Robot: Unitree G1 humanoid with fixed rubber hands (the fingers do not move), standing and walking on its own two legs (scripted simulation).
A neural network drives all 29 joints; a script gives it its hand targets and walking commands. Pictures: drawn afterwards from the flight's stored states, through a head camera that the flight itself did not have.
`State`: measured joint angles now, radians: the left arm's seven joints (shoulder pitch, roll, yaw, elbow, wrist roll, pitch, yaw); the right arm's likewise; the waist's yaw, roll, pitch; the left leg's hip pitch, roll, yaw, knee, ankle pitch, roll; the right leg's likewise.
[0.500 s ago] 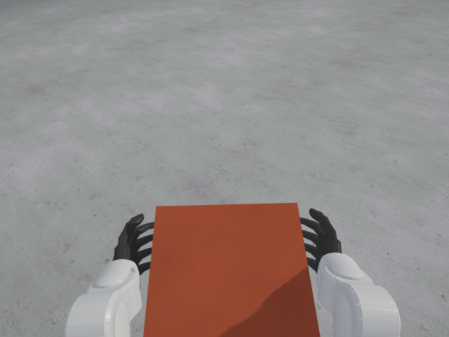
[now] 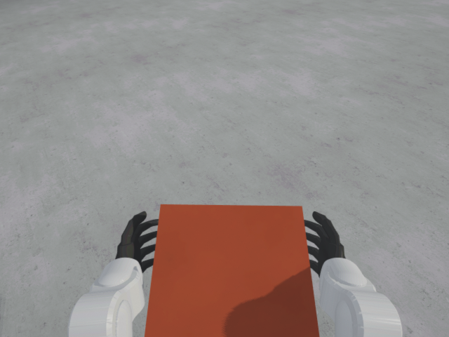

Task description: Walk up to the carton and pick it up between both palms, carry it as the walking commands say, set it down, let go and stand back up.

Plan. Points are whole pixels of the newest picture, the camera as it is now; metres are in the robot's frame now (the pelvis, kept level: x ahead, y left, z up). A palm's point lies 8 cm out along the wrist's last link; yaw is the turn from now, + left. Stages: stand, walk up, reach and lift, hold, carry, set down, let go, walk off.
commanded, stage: carry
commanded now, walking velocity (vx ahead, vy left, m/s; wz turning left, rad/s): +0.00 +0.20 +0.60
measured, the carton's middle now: (228, 285) +0.24 +0.00 +0.01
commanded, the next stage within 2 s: none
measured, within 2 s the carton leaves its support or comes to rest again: neither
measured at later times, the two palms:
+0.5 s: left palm out of the picture +0.11 +0.41 +0.07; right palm (142, 283) +0.22 +0.13 +0.07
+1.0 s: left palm out of the picture -0.05 +0.57 +0.12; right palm out of the picture +0.13 +0.33 +0.11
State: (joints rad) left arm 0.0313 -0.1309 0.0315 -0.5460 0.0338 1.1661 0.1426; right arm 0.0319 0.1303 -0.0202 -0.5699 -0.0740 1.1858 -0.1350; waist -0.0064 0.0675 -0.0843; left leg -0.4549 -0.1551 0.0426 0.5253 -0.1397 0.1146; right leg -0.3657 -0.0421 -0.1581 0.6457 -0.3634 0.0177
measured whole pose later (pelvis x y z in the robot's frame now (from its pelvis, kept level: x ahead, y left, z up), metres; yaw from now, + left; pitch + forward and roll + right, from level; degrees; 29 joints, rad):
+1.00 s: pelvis -0.16 +0.31 +0.01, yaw +38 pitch +3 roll +4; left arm 0.01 -0.13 0.04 -0.58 0.06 1.20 0.13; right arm -0.04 0.13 -0.03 -0.57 -0.06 1.24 -0.15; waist -0.02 -0.02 -0.06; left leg -0.49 0.06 0.09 0.76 -0.34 -0.06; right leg -0.29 -0.35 -0.25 0.57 -0.27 0.13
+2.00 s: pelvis -0.48 +0.35 -0.01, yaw +28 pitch +4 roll -1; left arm -0.04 -0.13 0.04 -0.59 0.04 1.22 0.15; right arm 0.00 0.13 -0.02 -0.60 -0.08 1.19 -0.14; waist 0.04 0.04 -0.04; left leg -0.55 0.26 0.30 0.63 -0.12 0.01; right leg -0.36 -0.03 -0.12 0.69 -0.42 0.03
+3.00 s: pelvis -0.92 +0.15 +0.01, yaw -26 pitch +2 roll +2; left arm 0.01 -0.13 0.04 -0.59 0.09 1.19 0.13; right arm -0.03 0.13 0.00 -0.55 -0.05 1.19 -0.17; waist -0.02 -0.06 -0.02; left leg -0.27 -0.04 0.10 0.55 -0.44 0.01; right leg -0.47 0.11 0.15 0.26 0.13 0.05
